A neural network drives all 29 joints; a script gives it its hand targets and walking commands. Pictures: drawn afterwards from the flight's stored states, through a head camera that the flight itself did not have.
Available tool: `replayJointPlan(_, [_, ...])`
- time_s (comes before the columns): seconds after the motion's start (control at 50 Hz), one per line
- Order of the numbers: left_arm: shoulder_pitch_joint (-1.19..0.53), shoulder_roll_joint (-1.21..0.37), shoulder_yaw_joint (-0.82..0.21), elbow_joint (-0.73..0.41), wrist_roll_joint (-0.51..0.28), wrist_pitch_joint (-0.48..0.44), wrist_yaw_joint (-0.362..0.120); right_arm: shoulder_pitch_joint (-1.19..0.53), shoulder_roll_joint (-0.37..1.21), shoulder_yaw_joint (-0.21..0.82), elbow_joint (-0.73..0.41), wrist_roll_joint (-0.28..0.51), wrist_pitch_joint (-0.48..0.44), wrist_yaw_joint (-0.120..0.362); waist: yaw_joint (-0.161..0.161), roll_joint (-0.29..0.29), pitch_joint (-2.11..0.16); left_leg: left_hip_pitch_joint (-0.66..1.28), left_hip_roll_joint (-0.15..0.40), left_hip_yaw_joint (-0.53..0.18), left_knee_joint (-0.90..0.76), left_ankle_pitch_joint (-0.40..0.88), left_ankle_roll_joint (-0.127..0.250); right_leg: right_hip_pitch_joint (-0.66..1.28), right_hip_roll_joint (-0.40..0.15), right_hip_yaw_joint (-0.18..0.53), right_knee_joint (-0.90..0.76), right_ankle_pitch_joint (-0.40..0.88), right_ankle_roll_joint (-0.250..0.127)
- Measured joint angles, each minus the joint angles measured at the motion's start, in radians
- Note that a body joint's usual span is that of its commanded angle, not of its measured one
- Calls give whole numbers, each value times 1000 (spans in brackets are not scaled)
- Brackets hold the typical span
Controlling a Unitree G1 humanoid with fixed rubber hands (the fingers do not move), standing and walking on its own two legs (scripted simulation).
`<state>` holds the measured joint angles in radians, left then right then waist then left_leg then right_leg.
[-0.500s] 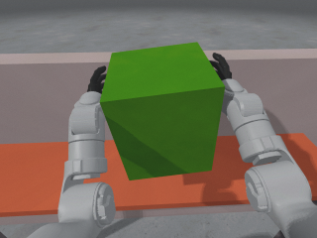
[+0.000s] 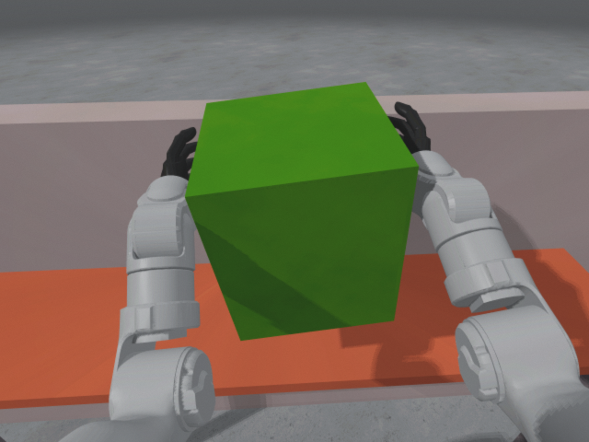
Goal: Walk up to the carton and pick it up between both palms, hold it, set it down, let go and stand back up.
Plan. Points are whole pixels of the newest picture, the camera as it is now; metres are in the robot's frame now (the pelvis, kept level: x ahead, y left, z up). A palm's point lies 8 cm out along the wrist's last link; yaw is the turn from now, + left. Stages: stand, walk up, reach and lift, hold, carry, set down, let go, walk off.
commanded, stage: hold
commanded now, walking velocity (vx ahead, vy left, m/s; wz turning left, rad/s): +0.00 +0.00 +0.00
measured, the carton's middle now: (301, 213) +0.34 -0.01 +0.20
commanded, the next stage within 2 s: none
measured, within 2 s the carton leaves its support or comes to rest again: neither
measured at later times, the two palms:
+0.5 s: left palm (177, 184) +0.36 +0.15 +0.24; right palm (415, 161) +0.36 -0.15 +0.26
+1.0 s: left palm (178, 184) +0.36 +0.15 +0.24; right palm (414, 159) +0.36 -0.15 +0.26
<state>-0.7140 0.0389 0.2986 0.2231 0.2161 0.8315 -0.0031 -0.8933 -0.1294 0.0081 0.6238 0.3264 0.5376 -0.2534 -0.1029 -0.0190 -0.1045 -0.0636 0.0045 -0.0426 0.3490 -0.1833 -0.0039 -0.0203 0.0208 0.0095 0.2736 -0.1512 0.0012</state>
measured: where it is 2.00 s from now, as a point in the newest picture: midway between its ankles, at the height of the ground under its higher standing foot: outside the picture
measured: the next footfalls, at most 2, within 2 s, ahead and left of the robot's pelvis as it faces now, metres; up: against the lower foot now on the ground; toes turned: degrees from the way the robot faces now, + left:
none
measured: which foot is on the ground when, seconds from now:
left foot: down 0.00-1.00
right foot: down 0.00-1.00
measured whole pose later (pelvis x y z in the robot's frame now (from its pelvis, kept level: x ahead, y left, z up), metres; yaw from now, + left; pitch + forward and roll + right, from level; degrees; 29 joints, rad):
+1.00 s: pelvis +0.00 +0.00 +0.00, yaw +0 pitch -5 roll -1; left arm -0.73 0.05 0.29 0.25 0.22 0.82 -0.01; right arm -0.91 -0.13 0.01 0.65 0.33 0.53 -0.26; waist -0.11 -0.02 -0.11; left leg -0.08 0.00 -0.05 0.35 -0.18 -0.01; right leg -0.03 0.02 0.01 0.28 -0.15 0.00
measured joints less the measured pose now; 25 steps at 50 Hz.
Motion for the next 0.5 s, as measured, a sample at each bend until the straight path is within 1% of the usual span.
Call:
replayJointPlan(0.24, [4, 1, 4, -3, -2, -7, -4, 3, 7, -7, -7, -5, -1, -2, -2, -11, 6, 0, 1, -4, 2, 2, -2, 1, 2, -2, 2, 1, -2])
replayJointPlan(0.38, [4, 5, -3, -8, -2, -5, -5, 8, 6, -5, -17, -5, -1, -3, -3, -7, 1, -5, -1, -4, 4, 5, 0, -4, 0, -2, 3, 4, 0])
replayJointPlan(0.5, [-21, 8, -2, 33, 5, -4, -4, -14, 11, -29, 28, -20, -4, 8, 2, 0, -13, -15, -3, 2, 2, 8, 1, -21, -2, 4, 12, 3, 0])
